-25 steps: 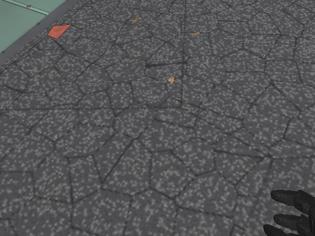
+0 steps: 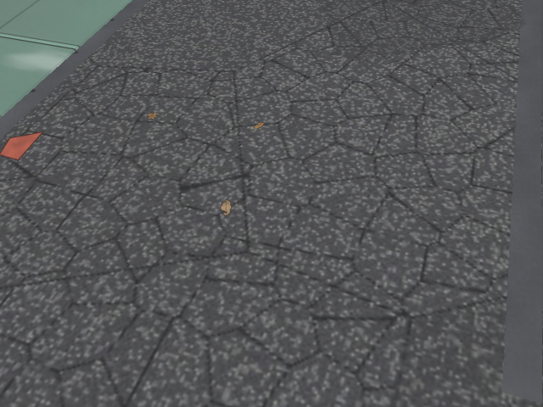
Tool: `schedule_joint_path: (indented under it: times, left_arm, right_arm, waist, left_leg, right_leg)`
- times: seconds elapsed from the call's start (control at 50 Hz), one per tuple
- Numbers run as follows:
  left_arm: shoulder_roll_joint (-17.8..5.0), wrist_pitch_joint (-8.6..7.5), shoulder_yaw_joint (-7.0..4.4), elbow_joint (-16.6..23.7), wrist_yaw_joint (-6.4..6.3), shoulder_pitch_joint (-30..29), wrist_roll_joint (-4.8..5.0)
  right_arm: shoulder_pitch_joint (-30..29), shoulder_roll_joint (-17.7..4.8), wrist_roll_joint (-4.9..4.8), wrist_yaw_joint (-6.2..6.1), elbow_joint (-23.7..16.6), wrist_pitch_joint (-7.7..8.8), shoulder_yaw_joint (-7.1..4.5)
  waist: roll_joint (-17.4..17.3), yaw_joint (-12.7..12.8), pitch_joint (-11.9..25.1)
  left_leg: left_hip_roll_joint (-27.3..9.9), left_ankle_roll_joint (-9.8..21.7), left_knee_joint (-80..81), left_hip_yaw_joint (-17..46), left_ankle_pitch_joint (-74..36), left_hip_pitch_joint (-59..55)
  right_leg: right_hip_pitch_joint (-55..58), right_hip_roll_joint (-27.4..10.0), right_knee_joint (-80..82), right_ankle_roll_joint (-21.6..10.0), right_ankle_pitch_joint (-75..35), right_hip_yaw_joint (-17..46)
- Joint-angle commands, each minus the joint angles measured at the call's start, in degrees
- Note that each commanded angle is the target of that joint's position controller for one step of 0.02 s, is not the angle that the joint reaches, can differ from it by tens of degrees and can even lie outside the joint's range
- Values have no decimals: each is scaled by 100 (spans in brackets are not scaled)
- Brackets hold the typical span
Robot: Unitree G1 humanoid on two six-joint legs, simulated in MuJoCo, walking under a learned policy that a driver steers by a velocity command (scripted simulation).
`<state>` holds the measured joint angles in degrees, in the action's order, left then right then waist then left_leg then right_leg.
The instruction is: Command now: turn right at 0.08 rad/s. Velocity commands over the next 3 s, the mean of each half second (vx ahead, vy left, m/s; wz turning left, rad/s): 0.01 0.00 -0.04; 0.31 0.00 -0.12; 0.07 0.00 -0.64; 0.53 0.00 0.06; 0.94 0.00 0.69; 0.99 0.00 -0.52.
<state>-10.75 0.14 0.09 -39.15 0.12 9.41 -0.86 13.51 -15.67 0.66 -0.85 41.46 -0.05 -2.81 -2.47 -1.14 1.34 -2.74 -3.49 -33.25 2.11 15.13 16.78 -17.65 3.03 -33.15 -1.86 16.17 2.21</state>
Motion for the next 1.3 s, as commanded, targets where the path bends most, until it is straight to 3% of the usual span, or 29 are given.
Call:
schedule_joint_path:
  times: [0.02, 0.04, 0.06, 0.08, 0.2, 0.52, 0.54, 0.56, 0.58, 0.62, 0.66, 0.68, 0.72, 0.74, 0.76, 0.78, 0.82, 0.84, 0.9, 0.94, 1.02, 1.08, 1.1, 1.12, 1.14, 1.16, 1.18, 1.24, 1.3]
  left_arm:
    - [-682, -151, -196, 243, -11, 168, -9]
    - [-767, -173, -245, 239, 1, 332, 5]
    - [-888, -159, -263, 189, -12, 48, -4]
    - [-797, -135, -269, 236, -27, -129, 19]
    - [-614, -54, -294, 136, -81, -72, 20]
    - [-560, -58, -382, -417, -197, 204, 48]
    - [-593, -37, -413, -578, -199, 513, 72]
    - [-783, -32, -489, -641, -191, 691, 145]
    - [-885, -91, -520, -632, -178, 781, 206]
    - [-949, -342, -529, -591, -152, 793, 303]
    - [-1150, -475, -607, -635, -110, 716, 254]
    - [-1071, -492, -581, -548, -92, 505, 272]
    - [-785, -472, -463, -240, -38, -352, 284]
    - [-542, -472, -393, -169, -31, -517, 251]
    - [-200, -571, -309, 18, -27, -538, 304]
    - [-670, -702, -400, 154, -55, -689, 342]
    - [-750, -723, -415, -41, -5, -282, 273]
    - [-683, -665, -404, -146, 21, -151, 230]
    - [-331, -473, -312, -134, 123, -416, 254]
    - [-284, -400, -276, 110, 200, -759, 237]
    - [-765, -246, -453, 377, 328, -570, 186]
    - [-1346, -208, -771, 61, 272, 872, 140]
    - [-1818, -171, -872, 74, 98, 1145, 163]
    - [-2273, -205, -874, 407, 74, 908, -6]
    - [-1931, -207, -840, 558, 84, 725, -4]
    - [-1596, -213, -749, 635, 54, 367, 80]
    - [-1402, -181, -681, 687, 20, 43, 191]
    - [-1383, -60, -678, 872, -52, -462, 100]
    - [-1511, 35, -727, 873, -172, -344, 105]
  right_arm:
    - [21, -625, 67, -16, -387, 84, -69]
    - [-17, -844, 1, -8, -256, 73, -156]
    - [33, -502, 2, 28, -277, 82, -94]
    - [10, -378, 44, 23, -231, 88, -49]
    - [-90, -279, 31, -52, -209, 135, 1]
    - [105, -130, 0, -122, 140, 144, 22]
    - [346, -139, -20, -125, 275, 122, 6]
    - [417, -276, -93, -126, 300, 114, -48]
    - [371, -323, -147, -121, 233, 162, -64]
    - [-30, -240, -274, -95, 18, 413, -45]
    - [-110, -9, -261, -25, 24, 608, -28]
    - [46, -4, -255, 10, 79, 654, -34]
    - [1115, 84, -277, 37, 483, 700, -54]
    - [1955, -125, -209, 33, 831, 698, -147]
    - [2500, -857, -118, 54, 940, 706, -336]
    - [2310, -927, -47, 100, 817, 714, -324]
    - [1574, -444, -8, 88, 578, 664, -153]
    - [1262, -473, -22, 86, 514, 596, -147]
    - [974, -290, 23, 0, 538, 439, -74]
    - [822, -578, 15, -102, 480, 399, -132]
    - [458, -954, -171, -270, 334, 331, -265]
    - [167, -921, -198, -319, 77, 257, -290]
    - [452, -445, 74, -235, -52, 284, -134]
    - [1029, -168, 135, -137, -300, 361, 2]
    - [829, -595, -30, -37, -317, 451, -68]
    - [330, -758, -138, -33, -465, 458, -94]
    - [151, -748, -67, -92, -434, 412, -113]
    - [37, -720, 115, -159, -519, 210, -159]
    - [-51, -495, 102, -175, -564, 149, -104]
  waist:
    - [293, 159, 384]
    - [-241, 325, 271]
    - [54, 16, 188]
    - [99, 15, 117]
    - [167, 49, 21]
    - [271, 77, -117]
    - [268, 106, 123]
    - [285, 148, -166]
    - [357, 193, -572]
    - [642, 281, -893]
    - [1322, 197, -536]
    - [1350, 70, -494]
    - [1145, -598, -470]
    - [556, -840, -335]
    - [-1123, -824, -240]
    - [-1246, -714, -588]
    - [-407, -220, -615]
    - [-177, -93, -556]
    - [-327, -131, -581]
    - [-437, -141, -421]
    - [-645, 105, 1]
    - [-60, 768, 614]
    - [1262, 640, 919]
    - [2021, 153, 1895]
    - [1317, 446, 2188]
    - [871, 380, 1412]
    - [262, 161, 827]
    - [488, -172, 390]
    - [590, -147, 567]
  left_leg:
    - [-322, 126, 595, 250, -1953, -804]
    - [-152, 330, 314, 86, -1275, -469]
    - [-46, 351, 446, 51, -796, -278]
    - [-45, 308, 519, 55, -622, -205]
    - [-4, 280, 528, 26, -470, -128]
    - [79, 339, 563, -14, -256, -30]
    - [216, 412, 531, -140, 968, -55]
    - [264, 551, 481, -113, 2341, 263]
    - [150, 694, 450, 71, 3165, 668]
    - [6, 784, 204, 89, 2400, 1146]
    - [237, 759, -598, -423, 845, 900]
    - [179, 875, -667, -376, 750, 433]
    - [357, 1085, 241, -628, 824, -1294]
    - [-9, 1187, 764, 79, 1011, -2267]
    - [-1386, 1753, 1988, 2660, 2173, -2966]
    - [-2129, 2255, 2361, 3995, 1434, -2753]
    - [-1821, 2010, 1957, 2732, -689, -2636]
    - [-1648, 1750, 1972, 1972, -1487, -2453]
    - [-975, 1112, 2034, 127, -3119, -1555]
    - [-732, 957, 1961, -591, -3404, -1069]
    - [-1006, 827, 1203, -840, -4128, -1059]
    - [-601, 459, -1181, -1047, -4078, -502]
    - [-17, 92, -3154, -1086, -213, 918]
    - [1024, -75, -5095, -99, 2682, 2362]
    - [648, 77, -5380, 736, 2030, 2663]
    - [477, 194, -5100, 655, 1445, 2847]
    - [228, 182, -4563, 623, 997, 2711]
    - [195, 135, -3392, 452, 503, 1711]
    - [376, -43, -2599, 395, 332, 1538]
  right_leg:
    - [79, -710, 445, -357, -1032, 913]
    - [76, -464, 587, -210, -809, 577]
    - [172, -455, 475, -128, -630, 512]
    - [133, -443, 434, -126, -543, 457]
    - [138, -420, 402, -120, -587, 427]
    - [234, -397, 429, -14, -593, 373]
    - [320, -264, 448, -80, 795, 251]
    - [60, -244, 513, -214, 2397, 310]
    - [-265, -447, 691, -395, 3361, 612]
    - [-126, -1070, 1308, -739, 3298, 1465]
    - [139, -1701, 2021, -1079, 3119, 2436]
    - [-264, -1783, 2117, -1102, 3032, 2525]
    - [-1474, -1166, 1607, -677, 2500, 1424]
    - [-2111, -703, 384, -381, 1813, 759]
    - [-3151, -61, -1791, 16, 746, -250]
    - [-3960, -188, -2850, -49, 1343, 86]
    - [-4107, -596, -3651, -150, 830, 184]
    - [-3890, -716, -3426, -144, 571, 149]
    - [-2683, -575, -2096, -7, -428, -191]
    - [-1799, -422, -1118, 46, -1222, -489]
    - [-783, -259, -465, -80, -1373, -609]
    - [1012, 175, 318, -604, -1552, -559]
    - [2275, -890, 455, -1076, -3328, 1024]
    - [3339, -2350, 995, -2496, -3319, 4241]
    - [3106, -2243, 1500, -2428, -1681, 4252]
    - [2399, -1925, 1581, -2024, -723, 3622]
    - [1467, -1556, 1704, -1634, -321, 3040]
    - [-256, -833, 1793, -1275, -699, 2246]
    - [-422, -703, 1595, -1260, -1098, 2112]
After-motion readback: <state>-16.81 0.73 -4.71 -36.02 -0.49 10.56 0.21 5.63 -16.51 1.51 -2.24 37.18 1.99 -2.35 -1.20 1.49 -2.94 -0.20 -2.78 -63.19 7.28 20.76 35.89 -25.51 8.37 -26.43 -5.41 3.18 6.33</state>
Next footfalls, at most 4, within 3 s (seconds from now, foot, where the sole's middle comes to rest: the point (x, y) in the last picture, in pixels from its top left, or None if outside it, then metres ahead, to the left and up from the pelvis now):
1.10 right None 0.31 -0.09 -0.77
1.56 left None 0.37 0.11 -0.77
1.96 right None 0.34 -0.18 -0.77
2.40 left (307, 311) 0.80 -0.05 -0.77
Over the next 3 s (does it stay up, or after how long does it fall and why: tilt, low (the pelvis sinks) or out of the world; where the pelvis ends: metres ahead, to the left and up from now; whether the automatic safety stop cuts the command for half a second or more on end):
stays up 1.16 -0.13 -0.01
